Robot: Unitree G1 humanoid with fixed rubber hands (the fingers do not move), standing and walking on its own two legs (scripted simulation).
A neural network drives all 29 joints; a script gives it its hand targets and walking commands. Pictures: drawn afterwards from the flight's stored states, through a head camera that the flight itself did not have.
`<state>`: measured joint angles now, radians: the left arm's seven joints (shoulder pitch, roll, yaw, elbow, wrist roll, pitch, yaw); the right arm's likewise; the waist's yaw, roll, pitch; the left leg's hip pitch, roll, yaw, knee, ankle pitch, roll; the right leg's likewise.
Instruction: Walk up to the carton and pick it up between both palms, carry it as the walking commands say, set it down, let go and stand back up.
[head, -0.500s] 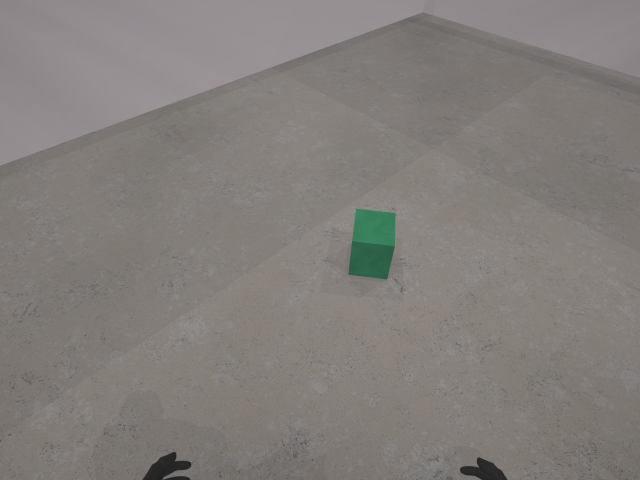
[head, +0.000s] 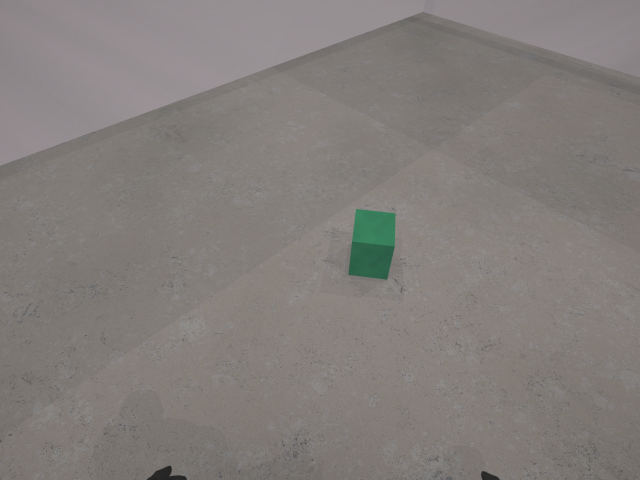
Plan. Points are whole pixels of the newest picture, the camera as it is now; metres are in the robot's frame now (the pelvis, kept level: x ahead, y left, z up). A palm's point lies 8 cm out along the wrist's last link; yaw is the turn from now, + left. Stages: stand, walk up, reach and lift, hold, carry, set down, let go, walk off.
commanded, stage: stand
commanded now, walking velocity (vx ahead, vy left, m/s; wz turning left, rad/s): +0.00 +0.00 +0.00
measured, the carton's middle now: (371, 244) +1.10 -0.20 -0.66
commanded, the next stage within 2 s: walk up in 0.12 s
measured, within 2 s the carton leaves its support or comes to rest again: neither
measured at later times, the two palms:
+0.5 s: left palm out of the picture +0.12 +0.22 -0.10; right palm out of the picture +0.05 -0.29 -0.12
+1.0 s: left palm (152, 451) +0.21 +0.24 -0.13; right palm (493, 370) +0.33 -0.26 -0.11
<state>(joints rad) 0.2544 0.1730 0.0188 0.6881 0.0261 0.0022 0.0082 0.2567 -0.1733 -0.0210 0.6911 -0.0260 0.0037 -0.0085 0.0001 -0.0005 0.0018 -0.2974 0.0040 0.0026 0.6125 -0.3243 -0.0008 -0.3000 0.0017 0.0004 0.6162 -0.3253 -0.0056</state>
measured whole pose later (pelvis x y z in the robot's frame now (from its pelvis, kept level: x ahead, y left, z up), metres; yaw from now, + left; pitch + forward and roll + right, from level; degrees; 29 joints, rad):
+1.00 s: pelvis +0.22 -0.01 -0.02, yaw -10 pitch -2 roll +1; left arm 0.54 0.25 0.01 0.80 0.04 -0.04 -0.01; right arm 0.21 -0.21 -0.01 0.65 -0.04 -0.06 0.00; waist 0.06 -0.01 0.07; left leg -0.44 -0.01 0.09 0.70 -0.24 0.07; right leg -0.24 0.01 0.06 1.07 -0.54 -0.02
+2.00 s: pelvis +0.54 -0.07 -0.01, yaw -9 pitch -2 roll +0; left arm 0.28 0.25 -0.01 0.75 0.03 0.00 0.01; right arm 0.31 -0.23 0.02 0.75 -0.01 -0.01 -0.01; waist -0.01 -0.03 0.07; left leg -0.34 0.01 0.02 0.67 -0.29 0.00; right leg -0.33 -0.04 -0.03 0.66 -0.26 0.00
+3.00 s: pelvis +0.64 -0.15 +0.01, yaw -6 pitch -2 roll +1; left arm 0.52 0.22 -0.03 0.89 0.02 -0.04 0.01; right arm 0.20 -0.22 0.01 0.78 -0.04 -0.02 0.01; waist 0.06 0.01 0.07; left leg -0.44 0.00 0.04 0.66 -0.14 0.03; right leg -0.14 -0.03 -0.08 0.53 -0.35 -0.03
